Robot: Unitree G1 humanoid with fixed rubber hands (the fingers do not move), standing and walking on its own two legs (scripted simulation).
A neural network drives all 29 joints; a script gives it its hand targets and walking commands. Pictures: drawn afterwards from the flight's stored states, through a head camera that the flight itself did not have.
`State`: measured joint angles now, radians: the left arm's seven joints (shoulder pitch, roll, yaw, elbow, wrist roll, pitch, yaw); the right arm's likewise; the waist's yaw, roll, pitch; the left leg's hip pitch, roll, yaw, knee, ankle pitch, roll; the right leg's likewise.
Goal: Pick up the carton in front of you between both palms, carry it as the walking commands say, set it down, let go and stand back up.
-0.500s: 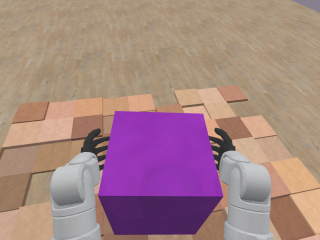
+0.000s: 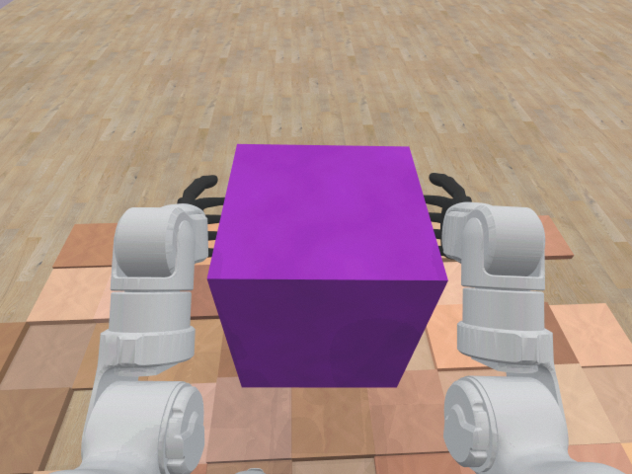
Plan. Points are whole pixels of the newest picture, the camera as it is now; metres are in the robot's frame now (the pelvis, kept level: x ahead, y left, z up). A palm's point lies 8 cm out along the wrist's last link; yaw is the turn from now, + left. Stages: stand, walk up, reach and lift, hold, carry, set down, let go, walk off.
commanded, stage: carry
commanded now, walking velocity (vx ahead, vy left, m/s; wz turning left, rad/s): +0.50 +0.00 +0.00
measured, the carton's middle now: (321, 272) +0.36 +0.01 +0.08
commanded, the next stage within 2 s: none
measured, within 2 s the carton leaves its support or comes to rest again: neither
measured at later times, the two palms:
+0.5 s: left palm (235, 123) +0.65 +0.17 +0.11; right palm (410, 129) +0.64 -0.13 +0.12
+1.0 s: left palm out of the picture +1.06 +0.16 +0.19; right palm out of the picture +1.07 -0.14 +0.19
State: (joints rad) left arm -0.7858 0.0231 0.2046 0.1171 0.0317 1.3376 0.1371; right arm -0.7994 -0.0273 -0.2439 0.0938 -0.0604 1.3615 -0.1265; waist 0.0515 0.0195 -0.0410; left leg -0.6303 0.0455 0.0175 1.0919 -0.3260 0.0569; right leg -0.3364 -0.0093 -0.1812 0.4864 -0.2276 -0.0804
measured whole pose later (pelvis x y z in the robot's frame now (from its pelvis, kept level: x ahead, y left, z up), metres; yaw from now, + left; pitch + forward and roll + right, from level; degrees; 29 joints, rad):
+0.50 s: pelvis +0.36 +0.03 +0.03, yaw -2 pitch +5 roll +0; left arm -0.22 -0.14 0.14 -0.38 0.13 1.24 0.09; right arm -0.23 0.15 -0.13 -0.36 -0.11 1.22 -0.09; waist -0.03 -0.01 -0.03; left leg -0.13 0.01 0.17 0.30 -0.28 0.03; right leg -0.60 -0.08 -0.08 0.69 -0.22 0.02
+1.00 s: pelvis +0.71 +0.00 +0.01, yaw +1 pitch +4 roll -2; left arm -0.74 0.02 0.17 0.01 0.02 1.32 0.14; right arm -0.74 -0.03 -0.21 -0.03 -0.05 1.35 -0.13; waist 0.04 0.02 -0.09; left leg -0.60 0.07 0.05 0.64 -0.01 0.02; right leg -0.15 0.02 -0.19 0.46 -0.21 -0.16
